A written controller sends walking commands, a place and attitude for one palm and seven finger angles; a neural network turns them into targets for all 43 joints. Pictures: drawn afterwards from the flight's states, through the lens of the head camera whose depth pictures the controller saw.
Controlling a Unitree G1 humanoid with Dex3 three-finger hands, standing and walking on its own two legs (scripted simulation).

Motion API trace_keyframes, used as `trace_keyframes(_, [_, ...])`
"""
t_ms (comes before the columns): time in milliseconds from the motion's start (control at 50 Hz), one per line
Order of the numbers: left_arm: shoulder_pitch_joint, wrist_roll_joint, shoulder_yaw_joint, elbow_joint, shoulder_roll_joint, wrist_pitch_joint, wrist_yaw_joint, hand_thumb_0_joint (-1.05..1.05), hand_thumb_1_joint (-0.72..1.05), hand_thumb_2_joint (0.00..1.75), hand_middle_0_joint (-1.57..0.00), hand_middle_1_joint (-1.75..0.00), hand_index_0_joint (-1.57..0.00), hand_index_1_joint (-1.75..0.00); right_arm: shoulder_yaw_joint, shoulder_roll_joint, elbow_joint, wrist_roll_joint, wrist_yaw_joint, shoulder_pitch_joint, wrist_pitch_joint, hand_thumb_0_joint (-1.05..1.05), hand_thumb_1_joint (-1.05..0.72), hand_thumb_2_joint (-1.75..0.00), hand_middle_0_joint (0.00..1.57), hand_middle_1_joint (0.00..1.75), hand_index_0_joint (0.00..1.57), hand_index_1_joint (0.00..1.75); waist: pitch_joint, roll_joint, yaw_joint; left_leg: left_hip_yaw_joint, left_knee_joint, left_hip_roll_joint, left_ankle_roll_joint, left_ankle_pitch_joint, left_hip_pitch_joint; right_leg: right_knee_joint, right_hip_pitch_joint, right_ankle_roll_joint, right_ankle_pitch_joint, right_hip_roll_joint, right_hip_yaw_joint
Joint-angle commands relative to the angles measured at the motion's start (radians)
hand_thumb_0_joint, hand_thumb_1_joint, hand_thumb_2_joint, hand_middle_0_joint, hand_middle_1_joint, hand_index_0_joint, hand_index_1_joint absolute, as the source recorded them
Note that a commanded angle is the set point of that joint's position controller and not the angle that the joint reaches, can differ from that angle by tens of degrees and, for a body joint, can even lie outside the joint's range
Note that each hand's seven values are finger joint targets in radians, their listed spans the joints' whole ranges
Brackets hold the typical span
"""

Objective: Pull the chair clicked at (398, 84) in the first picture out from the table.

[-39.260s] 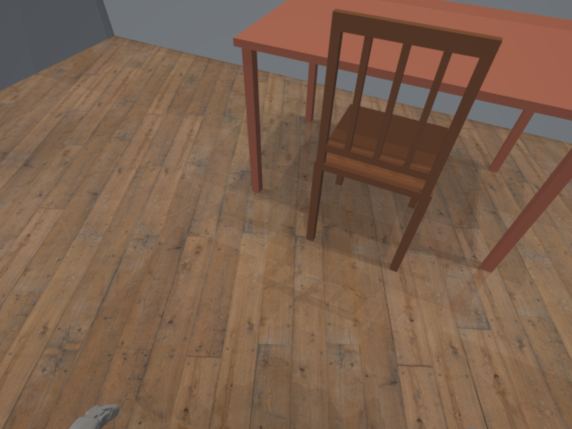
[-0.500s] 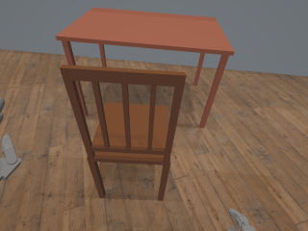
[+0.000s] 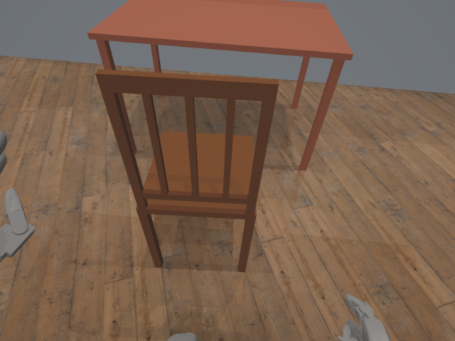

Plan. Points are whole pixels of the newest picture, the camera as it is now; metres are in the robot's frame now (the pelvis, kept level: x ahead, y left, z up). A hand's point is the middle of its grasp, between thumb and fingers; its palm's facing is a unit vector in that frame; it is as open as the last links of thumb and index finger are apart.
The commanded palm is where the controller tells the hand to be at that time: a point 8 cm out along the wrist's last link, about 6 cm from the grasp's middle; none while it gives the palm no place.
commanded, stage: stop stepping back and stand still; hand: left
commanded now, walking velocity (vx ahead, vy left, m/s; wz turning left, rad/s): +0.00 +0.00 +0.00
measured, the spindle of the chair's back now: (192, 152) +0.59 +0.14 -0.04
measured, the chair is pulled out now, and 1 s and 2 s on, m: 0.55 0.55 0.55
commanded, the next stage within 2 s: let the arm hang, fingers relaxed in 1.36 s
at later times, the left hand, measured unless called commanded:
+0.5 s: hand out of the picture +0.14 +0.32 +0.17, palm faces +0.49 -0.79 -0.37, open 7.4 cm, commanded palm +0.08 +0.34 +0.19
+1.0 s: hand out of the picture +0.17 +0.32 +0.17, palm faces +0.43 -0.81 -0.40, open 7.4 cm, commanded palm +0.11 +0.36 +0.19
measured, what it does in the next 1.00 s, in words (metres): steps on the spot: right foot, then left foot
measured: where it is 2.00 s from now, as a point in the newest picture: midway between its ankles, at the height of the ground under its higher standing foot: outside the picture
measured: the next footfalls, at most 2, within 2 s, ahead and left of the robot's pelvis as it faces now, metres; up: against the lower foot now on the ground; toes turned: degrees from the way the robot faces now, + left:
right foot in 0.20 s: +0.03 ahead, -0.10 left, +0.00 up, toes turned +1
left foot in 0.44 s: -0.01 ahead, +0.14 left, +0.00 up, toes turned +3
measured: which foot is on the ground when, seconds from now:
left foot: down 0.00-0.22, up 0.24-0.42, down 0.44-1.00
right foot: down 0.00-0.04, up 0.06-0.18, down 0.20-1.00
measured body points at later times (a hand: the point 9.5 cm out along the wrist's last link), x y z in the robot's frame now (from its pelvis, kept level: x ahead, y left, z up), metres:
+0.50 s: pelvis -0.06 +0.04 +0.01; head -0.06 +0.06 +0.46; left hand +0.11 +0.36 +0.19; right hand +0.10 -0.20 -0.06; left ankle -0.05 +0.13 -0.72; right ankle -0.01 -0.10 -0.72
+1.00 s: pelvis -0.03 +0.06 +0.02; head -0.02 +0.07 +0.47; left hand +0.14 +0.36 +0.19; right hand +0.14 -0.17 -0.06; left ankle -0.05 +0.13 -0.72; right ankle -0.01 -0.10 -0.72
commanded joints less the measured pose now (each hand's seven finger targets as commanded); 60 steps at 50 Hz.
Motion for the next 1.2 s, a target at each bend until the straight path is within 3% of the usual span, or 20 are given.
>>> trace_keyframes(0, [-0.131,0.000,0.116,-0.197,0.198,-0.046,0.034,0.00,0.90,0.90,-0.20,-0.30,-0.20,-0.30,-0.040,-0.107,-0.165,0.005,-0.022,-0.099,-0.053,0.00,-0.90,-0.90,0.20,0.30,0.20,0.30,-0.083,0.122,-0.039,-0.204,-0.327,0.115,0.045,-0.347,0.075,0.004,-0.138,-0.050,-0.421,-0.004,0.021])
trace_keyframes(20, [-0.127,-0.003,0.126,-0.216,0.209,-0.041,0.035,0.00,0.90,0.90,-0.20,-0.30,-0.20,-0.30,-0.044,-0.109,-0.176,0.007,-0.027,-0.118,-0.056,0.00,-0.90,-0.90,0.20,0.30,0.20,0.30,-0.079,0.297,-0.035,-0.319,-0.539,0.207,0.071,-0.509,-0.123,0.282,0.026,-0.016,-0.328,0.081,-0.053])
trace_keyframes(40, [-0.154,0.007,0.141,-0.243,0.228,-0.038,0.030,0.00,0.90,0.90,-0.20,-0.30,-0.20,-0.30,-0.057,-0.096,-0.193,0.002,-0.025,-0.137,-0.059,0.00,-0.90,-0.90,0.20,0.30,0.20,0.30,-0.078,0.376,-0.016,-0.330,-0.605,0.242,0.087,-0.569,-0.332,0.491,0.177,-0.002,-0.280,0.116,-0.053])
trace_keyframes(60, [-0.137,0.010,0.146,-0.212,0.227,-0.036,0.020,0.00,0.90,0.90,-0.20,-0.30,-0.20,-0.30,-0.069,-0.085,-0.194,0.001,-0.015,-0.129,-0.058,0.00,-0.90,-0.90,0.20,0.30,0.20,0.30,-0.071,0.349,-0.006,-0.263,-0.588,0.218,0.081,-0.500,-0.418,0.569,0.244,-0.002,-0.276,0.122,-0.061])
trace_keyframes(140, [0.066,-0.005,0.102,-0.174,0.189,-0.046,-0.003,0.00,0.90,0.90,-0.20,-0.30,-0.20,-0.30,-0.065,-0.092,-0.205,0.028,0.024,-0.090,-0.063,0.00,-0.90,-0.90,0.20,0.30,0.20,0.30,-0.100,0.201,0.014,-0.080,-0.345,0.095,0.009,-0.324,-0.151,-0.011,0.214,-0.046,-0.257,0.080,-0.119])
trace_keyframes(160, [0.108,-0.009,0.116,-0.177,0.213,-0.045,-0.007,0.00,0.90,0.90,-0.20,-0.30,-0.20,-0.30,-0.059,-0.078,-0.200,0.020,0.024,-0.087,-0.058,0.00,-0.90,-0.90,0.20,0.30,0.20,0.30,-0.087,0.128,0.006,-0.038,-0.239,0.058,-0.015,-0.256,-0.101,-0.163,0.174,-0.073,-0.273,0.050,-0.062])
trace_keyframes(180, [0.108,-0.016,0.142,-0.189,0.247,-0.048,-0.015,0.00,0.90,0.90,-0.20,-0.30,-0.20,-0.30,-0.059,-0.066,-0.192,0.012,0.025,-0.078,-0.050,0.00,-0.90,-0.90,0.20,0.30,0.20,0.30,-0.067,-0.009,-0.007,0.022,-0.016,0.004,-0.040,-0.158,-0.065,-0.310,0.087,-0.132,-0.295,-0.064,0.126])
trace_keyframes(200, [0.056,-0.029,0.162,-0.228,0.282,-0.049,-0.018,0.00,0.90,0.90,-0.20,-0.30,-0.20,-0.30,-0.055,-0.071,-0.190,0.011,0.024,-0.074,-0.042,0.00,-0.90,-0.90,0.20,0.30,0.20,0.30,-0.048,-0.165,-0.014,0.020,0.309,-0.044,-0.056,-0.056,-0.022,-0.426,-0.099,-0.223,-0.377,-0.232,0.398])
trace_keyframes(220, [0.023,-0.038,0.161,-0.200,0.273,-0.038,-0.007,0.00,0.90,0.90,-0.20,-0.30,-0.20,-0.30,-0.041,-0.077,-0.175,0.006,0.022,-0.066,-0.038,0.00,-0.90,-0.90,0.20,0.30,0.20,0.30,-0.026,-0.136,-0.035,-0.006,0.445,-0.043,-0.059,0.035,-0.066,-0.445,-0.135,-0.273,-0.239,-0.314,0.432])
trace_keyframes(240, [0.002,-0.042,0.120,-0.119,0.205,-0.025,-0.014,0.00,0.90,0.90,-0.20,-0.30,-0.20,-0.30,-0.051,-0.076,-0.154,0.024,0.020,-0.024,-0.039,0.00,-0.90,-0.90,0.20,0.30,0.20,0.30,-0.074,-0.238,-0.050,-0.050,0.452,-0.022,-0.056,0.048,-0.013,-0.397,-0.166,-0.232,-0.322,-0.260,0.345])
trace_keyframes(280, [-0.060,-0.040,0.115,-0.108,0.213,-0.026,-0.012,0.00,0.90,0.90,-0.20,-0.30,-0.20,-0.30,-0.050,-0.091,-0.168,0.026,0.009,-0.068,-0.034,0.00,-0.90,-0.90,0.20,0.30,0.20,0.30,-0.022,-0.220,-0.056,-0.044,0.344,0.018,-0.039,0.053,0.040,-0.362,-0.219,-0.200,-0.355,-0.222,0.223])
trace_keyframes(320, [-0.153,-0.025,0.088,-0.101,0.213,-0.032,0.002,0.00,0.90,0.90,-0.20,-0.30,-0.20,-0.30,-0.030,-0.075,-0.174,0.022,-0.007,-0.129,-0.041,0.00,-0.90,-0.90,0.20,0.30,0.20,0.30,0.011,-0.120,-0.042,-0.011,0.059,0.042,-0.009,0.009,0.140,-0.318,-0.217,-0.150,-0.365,-0.191,0.151])
trace_keyframes(380, [-0.167,-0.004,0.066,-0.168,0.195,-0.055,0.026,0.00,0.90,0.90,-0.20,-0.30,-0.20,-0.30,-0.031,-0.086,-0.171,0.005,-0.034,-0.089,-0.079,0.00,-0.90,-0.90,0.20,0.30,0.20,0.30,-0.086,0.040,-0.020,0.026,-0.302,0.022,0.018,-0.006,0.255,-0.203,-0.020,-0.100,-0.250,-0.106,0.127])
trace_keyframes(420, [-0.114,-0.006,0.048,-0.232,0.174,-0.056,0.034,0.00,0.90,0.90,-0.20,-0.30,-0.20,-0.30,-0.040,-0.111,-0.199,0.012,-0.038,-0.073,-0.096,0.00,-0.90,-0.90,0.20,0.30,0.20,0.30,-0.129,0.196,-0.009,-0.169,-0.389,0.169,0.072,0.172,0.309,-0.025,-0.020,-0.047,-0.100,-0.009,0.060])
trace_keyframes(440, [-0.103,-0.002,0.063,-0.294,0.198,-0.057,0.035,0.00,0.90,0.90,-0.20,-0.30,-0.20,-0.30,-0.045,-0.118,-0.213,0.015,-0.031,-0.079,-0.093,0.00,-0.90,-0.90,0.20,0.30,0.20,0.30,-0.154,0.221,0.001,-0.187,-0.361,0.208,0.083,0.330,0.310,0.029,-0.032,-0.029,-0.069,0.021,0.026])
trace_keyframes(480, [-0.056,0.001,0.109,-0.294,0.222,-0.060,0.034,0.00,0.90,0.90,-0.20,-0.30,-0.20,-0.30,-0.035,-0.085,-0.195,0.001,-0.019,-0.115,-0.086,0.00,-0.90,-0.90,0.20,0.30,0.20,0.30,-0.108,0.310,-0.009,-0.206,-0.432,0.212,0.067,0.144,0.136,0.034,0.049,-0.021,-0.145,0.010,-0.006])
trace_keyframes(560, [0.048,-0.003,0.128,-0.221,0.203,-0.053,0.036,0.00,0.90,0.90,-0.20,-0.30,-0.20,-0.30,-0.049,-0.104,-0.203,0.017,-0.003,-0.088,-0.072,0.00,-0.90,-0.90,0.20,0.30,0.20,0.30,-0.116,0.085,-0.017,-0.100,-0.375,0.120,0.034,-0.047,0.025,-0.128,0.198,-0.026,-0.053,0.005,0.026])
trace_keyframes(660, [0.063,-0.017,0.118,-0.108,0.162,-0.057,0.031,0.00,0.90,0.90,-0.20,-0.30,-0.20,-0.30,-0.043,-0.097,-0.204,0.018,-0.008,-0.086,-0.057,0.00,-0.90,-0.90,0.20,0.30,0.20,0.30,-0.073,0.113,-0.023,-0.117,-0.451,0.126,0.025,-0.151,0.010,-0.137,0.157,-0.033,-0.066,0.011,0.028])
trace_keyframes(840, [-0.085,-0.011,0.062,-0.203,0.165,-0.059,0.029,0.00,0.90,0.90,-0.20,-0.30,-0.20,-0.30,-0.036,-0.090,-0.197,0.012,-0.027,-0.106,-0.074,0.00,-0.90,-0.90,0.20,0.30,0.20,0.30,-0.152,0.057,-0.013,-0.061,-0.358,0.106,0.017,0.196,0.188,-0.157,0.177,-0.035,0.156,-0.031,0.049])
trace_keyframes(1180, [0.082,-0.037,0.101,-0.159,0.169,-0.047,0.019,0.00,0.90,0.90,-0.20,-0.30,-0.20,-0.30,-0.049,-0.099,-0.237,0.026,-0.019,-0.097,-0.001,0.00,-0.90,-0.90,0.20,0.30,0.20,0.30,-0.199,0.066,-0.021,-0.027,-0.293,0.106,-0.002,0.480,0.247,-0.136,0.213,-0.044,0.324,-0.035,0.039])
